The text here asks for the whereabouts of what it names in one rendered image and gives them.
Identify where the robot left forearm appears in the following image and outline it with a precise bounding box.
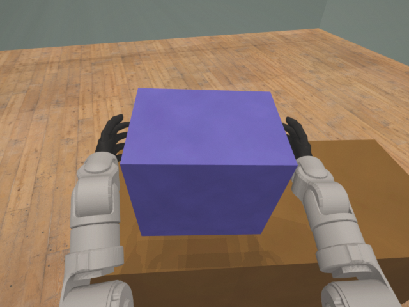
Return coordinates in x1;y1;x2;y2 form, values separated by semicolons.
59;152;124;307

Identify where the robot right upper arm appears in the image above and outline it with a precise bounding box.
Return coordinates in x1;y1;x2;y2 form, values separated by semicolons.
321;279;400;307

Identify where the carton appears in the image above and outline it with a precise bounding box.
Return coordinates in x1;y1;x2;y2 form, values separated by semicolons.
120;88;298;236

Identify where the robot left upper arm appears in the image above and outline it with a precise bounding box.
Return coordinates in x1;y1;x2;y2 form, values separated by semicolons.
61;280;134;307

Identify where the robot left hand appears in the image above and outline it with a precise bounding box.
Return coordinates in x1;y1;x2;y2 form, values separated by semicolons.
95;114;130;162

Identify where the robot right hand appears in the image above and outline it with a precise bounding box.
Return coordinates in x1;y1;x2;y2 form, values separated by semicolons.
282;116;313;159

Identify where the pedestal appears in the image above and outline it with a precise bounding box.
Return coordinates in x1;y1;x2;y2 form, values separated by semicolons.
90;139;409;307

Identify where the robot right forearm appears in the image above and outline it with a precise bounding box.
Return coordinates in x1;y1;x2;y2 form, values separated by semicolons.
291;156;402;307

